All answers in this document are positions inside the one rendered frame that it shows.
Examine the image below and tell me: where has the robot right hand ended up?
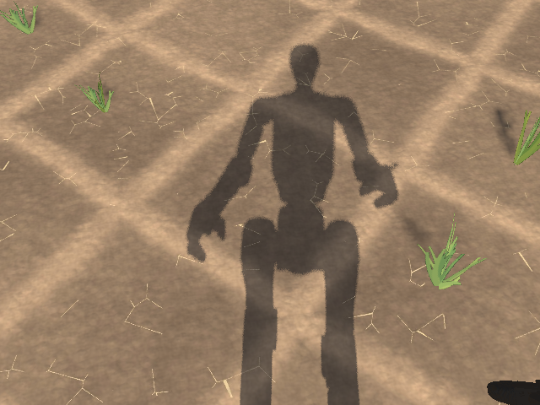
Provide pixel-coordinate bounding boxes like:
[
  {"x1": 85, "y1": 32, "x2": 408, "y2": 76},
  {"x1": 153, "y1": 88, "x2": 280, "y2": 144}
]
[{"x1": 487, "y1": 380, "x2": 540, "y2": 405}]

